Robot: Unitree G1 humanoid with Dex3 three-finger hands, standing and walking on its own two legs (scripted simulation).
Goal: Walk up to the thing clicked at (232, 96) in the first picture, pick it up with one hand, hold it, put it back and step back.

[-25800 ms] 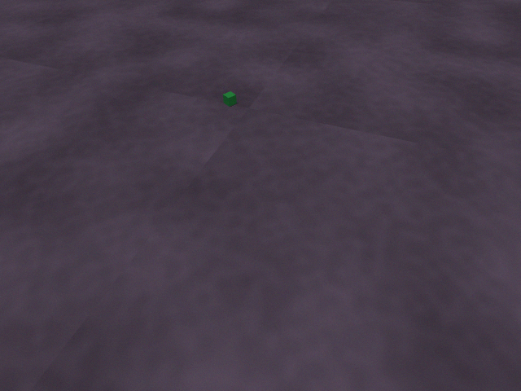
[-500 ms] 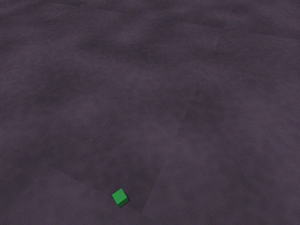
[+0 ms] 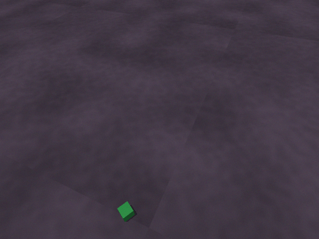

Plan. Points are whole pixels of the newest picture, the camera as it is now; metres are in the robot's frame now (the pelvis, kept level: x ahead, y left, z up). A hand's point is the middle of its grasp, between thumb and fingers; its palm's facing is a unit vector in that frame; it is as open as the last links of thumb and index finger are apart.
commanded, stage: stand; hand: left
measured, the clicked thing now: (126, 211) +0.45 +0.23 -0.75
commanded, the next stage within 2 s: walk up in 0.70 s
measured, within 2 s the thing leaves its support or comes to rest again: neither
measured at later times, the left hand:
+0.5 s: hand out of the picture +0.07 +0.26 -0.16, palm faces -0.03 -0.94 -0.34, open 7.4 cm
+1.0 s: hand out of the picture +0.07 +0.29 -0.18, palm faces -0.03 -0.93 -0.38, open 7.4 cm
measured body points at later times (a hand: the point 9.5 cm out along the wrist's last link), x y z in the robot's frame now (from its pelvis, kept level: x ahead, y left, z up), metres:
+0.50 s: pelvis +0.00 +0.00 +0.00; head +0.01 +0.00 +0.45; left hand +0.07 +0.31 -0.13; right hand +0.07 -0.30 -0.14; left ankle -0.01 +0.14 -0.75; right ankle +0.02 -0.12 -0.75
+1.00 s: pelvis -0.06 +0.03 -0.03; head +0.01 +0.03 +0.42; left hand +0.07 +0.34 -0.15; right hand +0.04 -0.30 -0.15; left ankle -0.01 +0.14 -0.75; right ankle +0.02 -0.12 -0.75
